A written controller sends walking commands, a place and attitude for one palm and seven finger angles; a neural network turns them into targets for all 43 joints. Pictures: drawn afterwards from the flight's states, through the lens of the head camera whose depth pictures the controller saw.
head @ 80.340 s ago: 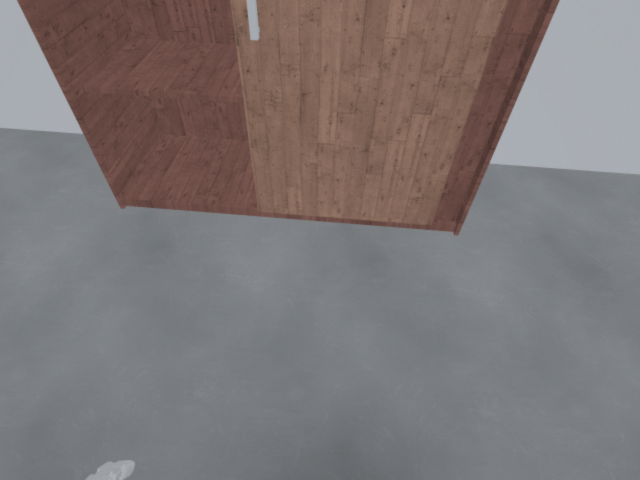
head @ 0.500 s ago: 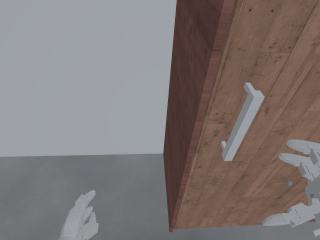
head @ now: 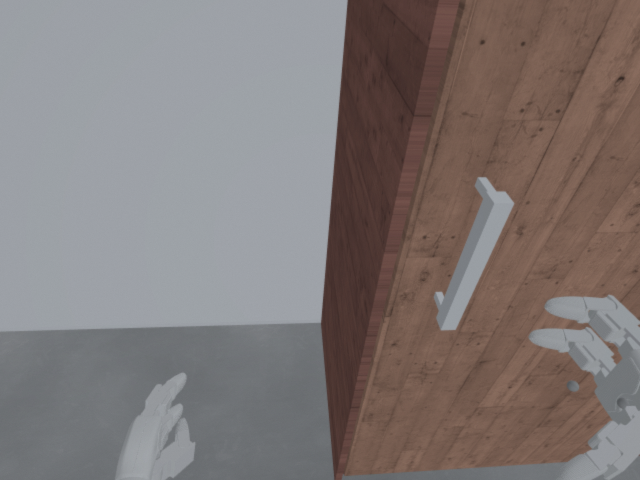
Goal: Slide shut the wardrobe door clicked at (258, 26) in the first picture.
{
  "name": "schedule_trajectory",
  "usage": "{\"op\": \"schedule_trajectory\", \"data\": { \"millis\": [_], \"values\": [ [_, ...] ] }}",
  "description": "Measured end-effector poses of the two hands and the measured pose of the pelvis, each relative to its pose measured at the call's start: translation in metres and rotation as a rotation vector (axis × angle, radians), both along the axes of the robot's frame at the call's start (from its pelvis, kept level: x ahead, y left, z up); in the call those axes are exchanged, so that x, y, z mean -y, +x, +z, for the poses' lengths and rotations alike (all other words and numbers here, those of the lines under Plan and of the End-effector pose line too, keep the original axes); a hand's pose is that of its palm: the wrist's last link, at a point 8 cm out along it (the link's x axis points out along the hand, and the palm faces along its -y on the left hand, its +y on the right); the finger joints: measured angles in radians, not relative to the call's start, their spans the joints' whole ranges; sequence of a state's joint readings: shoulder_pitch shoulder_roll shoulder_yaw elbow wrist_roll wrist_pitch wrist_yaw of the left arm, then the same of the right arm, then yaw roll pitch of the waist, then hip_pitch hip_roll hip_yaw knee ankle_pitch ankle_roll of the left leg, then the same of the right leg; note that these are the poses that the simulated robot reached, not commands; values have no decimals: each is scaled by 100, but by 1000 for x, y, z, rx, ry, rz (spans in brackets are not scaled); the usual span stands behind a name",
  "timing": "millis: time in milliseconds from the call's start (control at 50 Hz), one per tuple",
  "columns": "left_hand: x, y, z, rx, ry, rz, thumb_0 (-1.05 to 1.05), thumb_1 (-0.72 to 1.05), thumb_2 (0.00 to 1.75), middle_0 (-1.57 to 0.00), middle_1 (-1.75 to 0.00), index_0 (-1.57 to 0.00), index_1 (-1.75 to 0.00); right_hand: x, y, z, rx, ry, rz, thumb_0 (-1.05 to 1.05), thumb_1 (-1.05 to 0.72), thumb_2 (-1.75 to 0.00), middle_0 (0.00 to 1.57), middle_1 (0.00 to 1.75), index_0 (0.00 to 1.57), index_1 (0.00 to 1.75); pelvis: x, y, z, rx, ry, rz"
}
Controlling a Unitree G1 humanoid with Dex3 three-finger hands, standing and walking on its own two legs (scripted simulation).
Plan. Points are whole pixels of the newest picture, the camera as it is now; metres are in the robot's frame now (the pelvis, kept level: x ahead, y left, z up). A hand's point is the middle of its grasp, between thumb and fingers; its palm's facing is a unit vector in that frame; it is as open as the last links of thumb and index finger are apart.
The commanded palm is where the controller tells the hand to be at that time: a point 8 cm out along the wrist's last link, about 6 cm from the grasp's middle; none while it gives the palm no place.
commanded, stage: draw the hand back to the body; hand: right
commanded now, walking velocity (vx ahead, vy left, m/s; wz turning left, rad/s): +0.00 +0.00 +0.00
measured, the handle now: (463, 259) +0.35 -0.18 +0.15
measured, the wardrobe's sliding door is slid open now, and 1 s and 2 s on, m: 0.00 0.00 0.00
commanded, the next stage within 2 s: step back with the hand held close in 1.36 s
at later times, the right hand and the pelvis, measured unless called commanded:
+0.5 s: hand (600, 382) +0.17 -0.25 +0.16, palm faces +0.41 +0.84 -0.35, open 13.5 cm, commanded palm +0.13 -0.29 +0.18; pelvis +0.00 +0.00 +0.01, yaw +1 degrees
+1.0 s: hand (585, 325) +0.23 -0.26 +0.17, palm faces +0.42 +0.83 -0.37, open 8.6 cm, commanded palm +0.18 -0.30 +0.19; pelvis +0.03 -0.01 +0.01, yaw +2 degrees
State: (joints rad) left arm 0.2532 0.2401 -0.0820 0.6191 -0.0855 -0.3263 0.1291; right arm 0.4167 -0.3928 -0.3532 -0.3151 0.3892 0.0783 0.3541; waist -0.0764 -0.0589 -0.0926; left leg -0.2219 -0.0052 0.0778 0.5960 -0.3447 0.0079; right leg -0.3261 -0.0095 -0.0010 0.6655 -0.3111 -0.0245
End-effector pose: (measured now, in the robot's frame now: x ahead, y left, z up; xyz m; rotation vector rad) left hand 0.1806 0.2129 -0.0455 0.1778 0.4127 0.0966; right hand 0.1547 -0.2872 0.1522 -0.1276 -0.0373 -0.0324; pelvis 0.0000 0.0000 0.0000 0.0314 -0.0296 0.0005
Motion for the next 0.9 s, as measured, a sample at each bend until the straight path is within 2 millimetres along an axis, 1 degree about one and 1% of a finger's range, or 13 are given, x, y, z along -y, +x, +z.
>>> {"op": "schedule_trajectory", "data": {
  "millis": [60, 120, 200, 300, 360, 400, 440, 500, 580, 660, 800, 900],
  "values": [
    [-2, 3, 9, 44, -10, 0, 1, 90, 90, -20, -30, -21, -30, 5, 4, 8, 14, 8, -7, -2, 55, -20, 25, 115, 25, 115, -1, 1, 1, 4, -3, 8],
    [-4, 6, 15, 72, -15, -3, 1, 90, 90, -20, -30, -21, -30, 6, 3, 12, 24, 19, -24, -2, 55, -20, 25, 115, 25, 115, -2, 2, 2, 6, -5, 13],
    [-8, 9, 19, 84, -12, -6, 1, 90, 90, -20, -30, -21, -30, 2, -3, 10, 4, 23, -32, -2, 55, -20, 25, 115, 25, 115, -2, 3, 3, 7, -6, 13],
    [-11, 10, 19, 76, 0, -11, 1, 90, 90, -20, -30, -21, -30, -1, -11, 9, -2, 16, -42, -2, 52, -22, 25, 114, 25, 113, -5, 2, 3, 13, -5, 6],
    [-12, 8, 16, 42, 22, -24, 1, 90, 90, -20, -30, -20, -30, 4, -15, 16, 28, -134, -195, -2, 47, -24, 25, 110, 25, 110, -7, -1, 5, 22, 1, 7],
    [-11, 6, 13, 8, 26, -26, 1, 90, 90, -20, -30, -21, -30, 6, -19, 19, 56, -196, -288, -2, 42, -27, 25, 107, 25, 107, -7, -2, 6, 24, 2, 8],
    [-11, 3, 8, -29, 27, -27, 1, 90, 90, -20, -30, -21, -30, 5, -22, 21, 78, -232, -343, -2, 36, -30, 25, 104, 25, 103, -6, -2, 7, 26, 1, 10],
    [-9, -2, -2, -88, 26, -23, 1, 90, 90, -20, -30, -21, -30, 2, -22, 23, 98, -262, -378, -1, 27, -34, 24, 99, 24, 98, -4, 0, 9, 30, -4, 11],
    [-7, -8, -13, -158, 18, -11, 1, 90, 90, -20, -30, -21, -30, 2, -16, 25, 111, -289, -388, -1, 13, -41, 24, 91, 24, 90, -2, 4, 10, 35, -11, 15],
    [-5, -10, -18, -198, 8, 5, 1, 90, 90, -20, -30, -21, -30, 5, -5, 28, 120, -306, -387, -1, -1, -47, 24, 83, 24, 82, 1, 9, 12, 38, -17, 23],
    [-6, -3, -16, -207, 0, 27, 1, 90, 90, -20, -30, -21, -30, 6, 15, 34, 146, -313, -364, 0, -26, -59, 23, 68, 23, 67, 4, 19, 13, 38, -22, 37],
    [-8, 5, -11, -205, 6, 35, 1, 90, 90, -20, -30, -21, -30, 7, 24, 36, 158, -312, -354, 0, -44, -68, 22, 57, 22, 57, 6, 24, 14, 34, -23, 42]
  ]
}}
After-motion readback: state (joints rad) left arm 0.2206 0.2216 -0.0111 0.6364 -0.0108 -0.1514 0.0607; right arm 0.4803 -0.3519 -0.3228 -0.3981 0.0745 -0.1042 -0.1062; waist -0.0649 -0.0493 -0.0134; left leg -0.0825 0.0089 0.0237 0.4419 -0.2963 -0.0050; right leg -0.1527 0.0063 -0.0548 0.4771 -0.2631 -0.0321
